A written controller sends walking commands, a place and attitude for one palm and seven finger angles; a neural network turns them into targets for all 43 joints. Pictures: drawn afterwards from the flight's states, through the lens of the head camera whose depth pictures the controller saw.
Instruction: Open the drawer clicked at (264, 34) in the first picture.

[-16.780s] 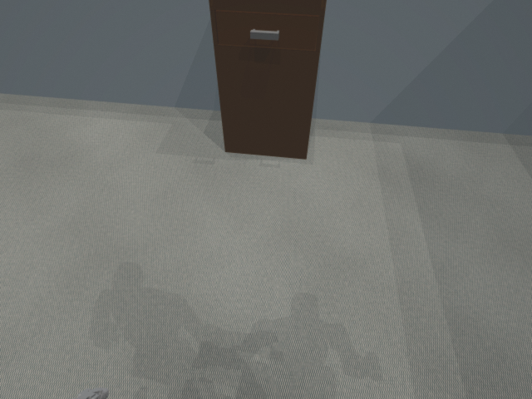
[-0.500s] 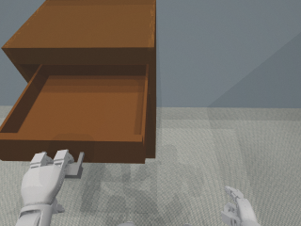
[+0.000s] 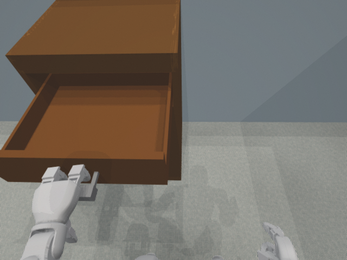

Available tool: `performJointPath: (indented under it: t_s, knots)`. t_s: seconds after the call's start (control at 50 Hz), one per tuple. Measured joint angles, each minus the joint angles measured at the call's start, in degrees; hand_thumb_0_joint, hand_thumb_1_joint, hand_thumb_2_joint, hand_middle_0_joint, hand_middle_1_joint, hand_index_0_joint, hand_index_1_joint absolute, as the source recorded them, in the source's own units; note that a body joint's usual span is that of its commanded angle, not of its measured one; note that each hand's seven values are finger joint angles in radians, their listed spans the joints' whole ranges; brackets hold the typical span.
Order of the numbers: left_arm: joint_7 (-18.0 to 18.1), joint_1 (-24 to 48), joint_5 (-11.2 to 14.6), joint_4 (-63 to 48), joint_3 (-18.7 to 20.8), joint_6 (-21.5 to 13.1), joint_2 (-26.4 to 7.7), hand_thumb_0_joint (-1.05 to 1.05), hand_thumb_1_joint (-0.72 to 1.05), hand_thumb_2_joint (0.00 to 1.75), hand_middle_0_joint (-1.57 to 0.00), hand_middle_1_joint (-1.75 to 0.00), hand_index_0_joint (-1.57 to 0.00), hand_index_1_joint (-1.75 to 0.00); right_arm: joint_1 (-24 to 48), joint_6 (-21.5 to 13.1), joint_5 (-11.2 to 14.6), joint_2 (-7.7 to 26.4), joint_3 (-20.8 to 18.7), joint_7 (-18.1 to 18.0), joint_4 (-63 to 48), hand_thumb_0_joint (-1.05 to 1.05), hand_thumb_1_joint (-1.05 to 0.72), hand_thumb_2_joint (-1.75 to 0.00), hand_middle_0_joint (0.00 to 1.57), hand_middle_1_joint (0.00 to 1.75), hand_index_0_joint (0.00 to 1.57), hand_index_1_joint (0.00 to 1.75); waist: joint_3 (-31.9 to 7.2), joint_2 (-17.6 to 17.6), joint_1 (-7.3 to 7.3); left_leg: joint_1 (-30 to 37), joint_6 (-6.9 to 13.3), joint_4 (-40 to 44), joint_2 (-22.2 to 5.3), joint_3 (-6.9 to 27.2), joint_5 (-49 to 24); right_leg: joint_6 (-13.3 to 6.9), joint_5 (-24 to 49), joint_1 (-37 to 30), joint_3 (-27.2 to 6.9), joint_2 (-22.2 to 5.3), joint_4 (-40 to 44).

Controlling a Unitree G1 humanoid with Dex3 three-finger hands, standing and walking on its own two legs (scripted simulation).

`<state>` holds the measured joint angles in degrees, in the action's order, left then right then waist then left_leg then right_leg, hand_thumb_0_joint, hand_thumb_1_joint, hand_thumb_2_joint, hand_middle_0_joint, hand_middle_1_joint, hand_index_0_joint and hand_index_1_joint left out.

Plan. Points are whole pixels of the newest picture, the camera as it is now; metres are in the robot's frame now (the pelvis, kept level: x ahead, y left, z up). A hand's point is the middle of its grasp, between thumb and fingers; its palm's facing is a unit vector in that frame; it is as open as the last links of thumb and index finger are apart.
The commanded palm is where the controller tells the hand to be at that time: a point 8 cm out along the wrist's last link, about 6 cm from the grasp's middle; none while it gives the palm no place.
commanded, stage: lift the hand off the handle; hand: left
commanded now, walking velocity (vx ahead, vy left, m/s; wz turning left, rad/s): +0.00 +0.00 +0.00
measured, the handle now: (71, 183) +0.28 +0.28 +0.00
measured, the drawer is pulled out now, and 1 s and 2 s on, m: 0.30 0.30 0.30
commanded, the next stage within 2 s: draw the hand back to the body in 1.16 s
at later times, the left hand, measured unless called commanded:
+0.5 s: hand (49, 190) +0.23 +0.28 +0.07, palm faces +0.06 -0.03 -1.00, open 13.5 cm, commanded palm +0.21 +0.28 +0.12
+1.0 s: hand (25, 178) +0.23 +0.28 +0.14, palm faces +0.08 -0.04 -1.00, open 13.8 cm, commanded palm +0.20 +0.28 +0.19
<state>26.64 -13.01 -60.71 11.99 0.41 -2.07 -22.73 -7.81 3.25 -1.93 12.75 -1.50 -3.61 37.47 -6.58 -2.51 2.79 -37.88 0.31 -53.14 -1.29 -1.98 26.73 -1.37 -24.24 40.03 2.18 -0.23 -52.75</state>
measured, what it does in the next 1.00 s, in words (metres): stands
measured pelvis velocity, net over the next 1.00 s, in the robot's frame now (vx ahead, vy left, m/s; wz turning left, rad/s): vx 0.01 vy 0.01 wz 0.02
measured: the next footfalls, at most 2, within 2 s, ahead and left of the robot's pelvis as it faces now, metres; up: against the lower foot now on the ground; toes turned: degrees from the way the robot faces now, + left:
none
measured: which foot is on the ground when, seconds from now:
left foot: down 0.00-1.00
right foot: down 0.00-1.00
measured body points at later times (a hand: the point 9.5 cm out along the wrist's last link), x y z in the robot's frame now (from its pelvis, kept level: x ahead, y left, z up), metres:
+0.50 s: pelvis +0.01 +0.00 +0.03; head +0.03 -0.03 +0.48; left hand +0.22 +0.28 +0.12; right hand +0.21 -0.22 -0.08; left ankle -0.01 +0.12 -0.69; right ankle +0.02 -0.11 -0.69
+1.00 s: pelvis +0.01 +0.01 +0.05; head +0.02 -0.03 +0.49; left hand +0.22 +0.28 +0.19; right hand +0.24 -0.20 -0.06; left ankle -0.01 +0.12 -0.69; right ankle +0.02 -0.11 -0.69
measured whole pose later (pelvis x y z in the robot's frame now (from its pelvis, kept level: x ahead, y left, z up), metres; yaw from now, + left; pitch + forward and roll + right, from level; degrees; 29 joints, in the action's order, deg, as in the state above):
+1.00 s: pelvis +0.01 +0.01 +0.05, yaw +1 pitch +1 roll +0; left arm 7.2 -16.2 -51.3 -10.8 4.2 -0.9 -29.3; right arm -5.7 4.3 -0.8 14.1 0.1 -2.8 37.0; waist -1.1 -5.3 7.0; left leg -13.6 0.6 -30.8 0.0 -1.3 17.9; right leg -0.6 -16.2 15.4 2.8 -0.7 -31.0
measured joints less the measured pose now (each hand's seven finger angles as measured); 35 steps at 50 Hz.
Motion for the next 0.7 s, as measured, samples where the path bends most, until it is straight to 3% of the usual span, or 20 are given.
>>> performJointPath:
  t_s: [0.14, 0.44, 0.7]
  knots:
    - [-1.4, -0.6, 1.7, -2.2, 1.4, -0.8, -1.1, 0.00, -0.49, 0.30, -0.32, -1.20, -0.40, -1.23, 0.0, -0.6, 0.4, 0.2, 0.1, -0.5, -0.1, 0.01, -0.91, -0.90, 0.20, 0.30, 0.20, 0.30, 0.7, -0.3, 0.09, 3.4, -0.1, 3.0, 0.1, 0.1, -1.3, 0.0, 1.2, -3.5, 0.1, 0.0, 3.0]
    - [-6.4, -1.3, 3.5, -8.2, 1.6, -0.8, -2.5, 0.00, -0.49, 0.30, -0.32, -1.20, -0.40, -1.22, 1.3, -0.8, 0.8, 0.9, 0.1, -0.3, -0.4, 0.01, -0.91, -0.90, 0.20, 0.30, 0.20, 0.30, 2.2, -0.8, 1.72, 11.5, 0.0, 10.2, 0.6, -0.1, -4.0, 0.2, 3.6, -11.3, -0.1, -0.2, 9.6]
    - [-13.8, -2.0, 6.1, -15.4, 1.6, 1.1, -3.6, 0.00, -0.49, 0.30, -0.32, -1.20, -0.33, -1.20, 2.0, 0.0, 0.9, 0.5, 1.3, 0.5, -0.8, 0.01, -0.91, -0.90, 0.20, 0.30, 0.20, 0.30, 3.4, -1.8, 2.96, 18.6, 0.1, 16.8, 1.0, 0.0, -6.5, 0.5, 5.7, -18.4, 0.0, -0.4, 15.8]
